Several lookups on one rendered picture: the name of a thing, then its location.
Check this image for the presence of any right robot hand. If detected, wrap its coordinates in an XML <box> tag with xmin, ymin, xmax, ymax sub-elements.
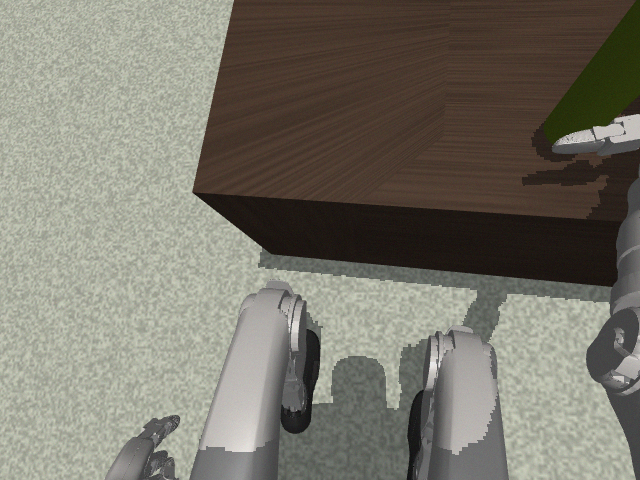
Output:
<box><xmin>552</xmin><ymin>114</ymin><xmax>640</xmax><ymax>156</ymax></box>

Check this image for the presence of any can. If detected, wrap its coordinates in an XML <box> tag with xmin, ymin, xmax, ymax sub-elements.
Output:
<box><xmin>544</xmin><ymin>0</ymin><xmax>640</xmax><ymax>145</ymax></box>

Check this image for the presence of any right robot foot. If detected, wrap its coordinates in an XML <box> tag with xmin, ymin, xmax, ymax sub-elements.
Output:
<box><xmin>407</xmin><ymin>389</ymin><xmax>424</xmax><ymax>480</ymax></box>

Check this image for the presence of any right robot arm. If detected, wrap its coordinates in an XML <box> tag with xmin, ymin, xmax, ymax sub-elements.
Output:
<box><xmin>586</xmin><ymin>164</ymin><xmax>640</xmax><ymax>480</ymax></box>

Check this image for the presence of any left robot hand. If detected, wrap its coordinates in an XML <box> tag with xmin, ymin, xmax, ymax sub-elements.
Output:
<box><xmin>104</xmin><ymin>415</ymin><xmax>180</xmax><ymax>480</ymax></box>

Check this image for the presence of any left robot foot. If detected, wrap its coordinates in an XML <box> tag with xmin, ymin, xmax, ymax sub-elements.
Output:
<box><xmin>281</xmin><ymin>329</ymin><xmax>320</xmax><ymax>434</ymax></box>

